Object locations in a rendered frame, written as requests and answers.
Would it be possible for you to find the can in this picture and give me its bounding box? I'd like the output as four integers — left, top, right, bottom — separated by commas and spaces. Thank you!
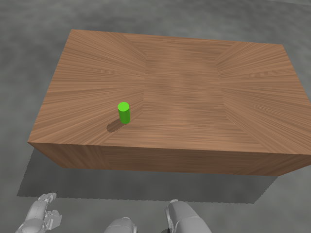
118, 102, 130, 124

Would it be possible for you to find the left robot arm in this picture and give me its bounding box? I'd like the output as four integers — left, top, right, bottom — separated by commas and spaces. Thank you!
15, 218, 46, 233

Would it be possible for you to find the left robot hand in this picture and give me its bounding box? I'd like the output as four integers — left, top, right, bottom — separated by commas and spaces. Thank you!
25, 193, 62, 230

